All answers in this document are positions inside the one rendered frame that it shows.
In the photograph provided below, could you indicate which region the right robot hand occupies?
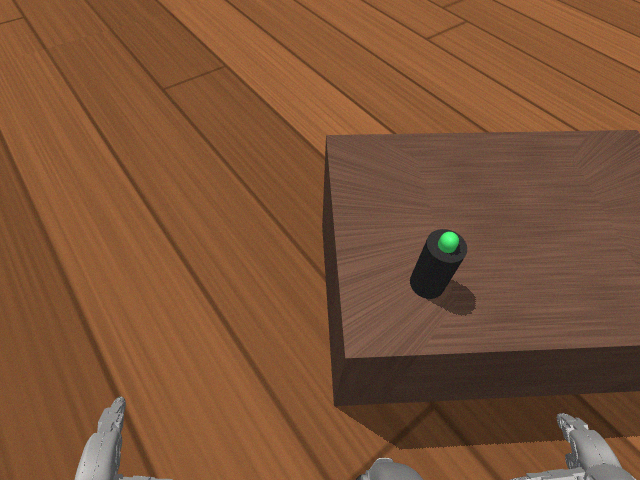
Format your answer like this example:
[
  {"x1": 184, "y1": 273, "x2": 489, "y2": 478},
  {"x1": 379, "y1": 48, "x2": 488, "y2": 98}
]
[{"x1": 510, "y1": 413, "x2": 622, "y2": 480}]

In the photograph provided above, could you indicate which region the left robot hand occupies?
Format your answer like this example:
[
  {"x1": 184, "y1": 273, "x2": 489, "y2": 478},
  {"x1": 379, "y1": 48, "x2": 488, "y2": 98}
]
[{"x1": 75, "y1": 397, "x2": 173, "y2": 480}]

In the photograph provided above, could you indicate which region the right robot arm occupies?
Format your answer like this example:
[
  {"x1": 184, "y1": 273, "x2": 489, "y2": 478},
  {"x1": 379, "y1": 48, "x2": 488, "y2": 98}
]
[{"x1": 584, "y1": 464, "x2": 636, "y2": 480}]

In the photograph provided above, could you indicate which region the bottle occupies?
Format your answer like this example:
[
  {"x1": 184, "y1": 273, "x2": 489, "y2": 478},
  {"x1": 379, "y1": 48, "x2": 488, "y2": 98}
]
[{"x1": 410, "y1": 229, "x2": 467, "y2": 299}]

